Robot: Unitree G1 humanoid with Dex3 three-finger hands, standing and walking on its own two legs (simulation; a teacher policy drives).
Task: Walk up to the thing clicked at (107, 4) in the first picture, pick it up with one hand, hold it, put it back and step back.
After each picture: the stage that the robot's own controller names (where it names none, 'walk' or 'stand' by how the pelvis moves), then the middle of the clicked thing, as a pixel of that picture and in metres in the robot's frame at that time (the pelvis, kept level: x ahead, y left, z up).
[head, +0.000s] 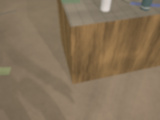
stand; out of the picture +1.08 -0.17 +0.02
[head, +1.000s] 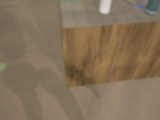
walk; out of the picture +0.96 -0.13 +0.05
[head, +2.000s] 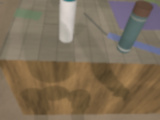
walk; (67, 17) +0.65 +0.09 +0.06
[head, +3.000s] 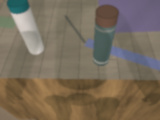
stand; (28, 28) +0.54 +0.24 +0.05
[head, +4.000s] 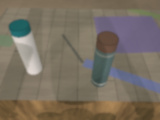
stand; (28, 50) +0.48 +0.23 +0.03
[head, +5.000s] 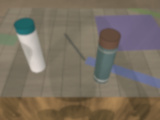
stand; (32, 48) +0.50 +0.22 +0.02
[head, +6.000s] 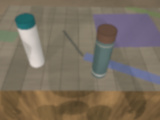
stand; (31, 43) +0.53 +0.23 +0.02
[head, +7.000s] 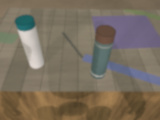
stand; (31, 44) +0.53 +0.23 +0.02
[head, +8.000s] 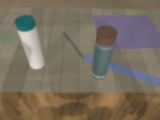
stand; (31, 45) +0.53 +0.23 +0.02
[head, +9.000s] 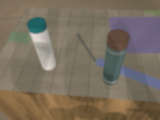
rise first; (43, 46) +0.51 +0.22 +0.03
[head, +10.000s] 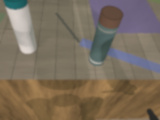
go down; (22, 26) +0.55 +0.20 +0.06
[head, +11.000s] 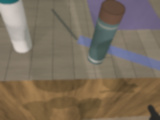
go down; (16, 22) +0.53 +0.20 +0.08
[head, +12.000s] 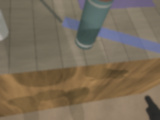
close in; out of the picture +0.53 +0.22 +0.12
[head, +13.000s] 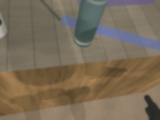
close; out of the picture +0.55 +0.23 +0.12
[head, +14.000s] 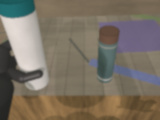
lift; (28, 48) +0.31 +0.14 +0.25
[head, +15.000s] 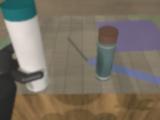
hold; (29, 50) +0.32 +0.15 +0.22
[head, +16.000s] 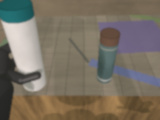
hold; (27, 51) +0.32 +0.15 +0.22
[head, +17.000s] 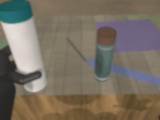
hold; (26, 51) +0.33 +0.15 +0.21
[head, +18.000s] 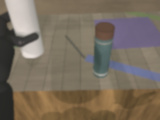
crouch; (23, 15) +0.41 +0.16 +0.28
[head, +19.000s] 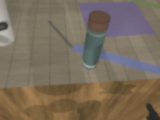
lower; out of the picture +0.48 +0.22 +0.23
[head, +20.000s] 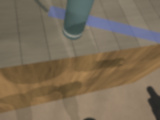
lower; out of the picture +0.55 +0.21 +0.14
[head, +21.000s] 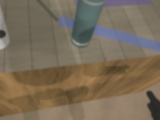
lower; out of the picture +0.51 +0.20 +0.12
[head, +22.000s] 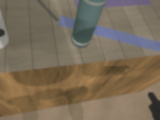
lower; out of the picture +0.52 +0.21 +0.12
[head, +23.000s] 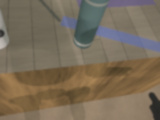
lower; out of the picture +0.51 +0.21 +0.12
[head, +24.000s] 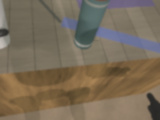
open; out of the picture +0.52 +0.20 +0.12
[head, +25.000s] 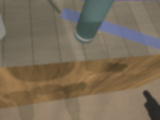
sink last; out of the picture +0.51 +0.21 +0.13
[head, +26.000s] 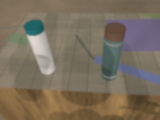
sink last; (41, 49) +0.50 +0.21 +0.07
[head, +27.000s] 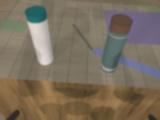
stand; (41, 38) +0.51 +0.19 +0.07
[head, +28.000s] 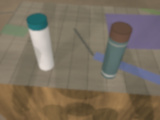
stand; (42, 45) +0.49 +0.18 +0.05
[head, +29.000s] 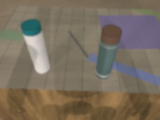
stand; (37, 49) +0.50 +0.20 +0.02
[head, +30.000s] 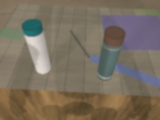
stand; (38, 49) +0.49 +0.19 +0.02
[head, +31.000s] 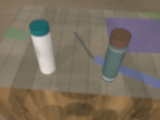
stand; (44, 49) +0.49 +0.20 +0.02
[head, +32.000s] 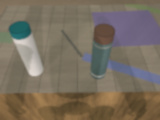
stand; (28, 51) +0.47 +0.23 +0.02
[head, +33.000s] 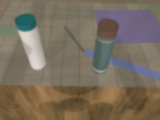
walk; (32, 44) +0.50 +0.23 +0.03
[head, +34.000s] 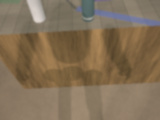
walk; out of the picture +0.80 +0.29 +0.03
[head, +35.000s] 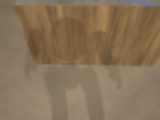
stand; out of the picture +1.12 +0.21 +0.04
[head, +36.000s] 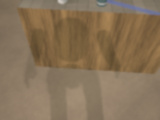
stand; out of the picture +1.10 +0.18 +0.02
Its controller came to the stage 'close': yes
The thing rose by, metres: 0.26
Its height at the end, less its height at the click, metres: +0.00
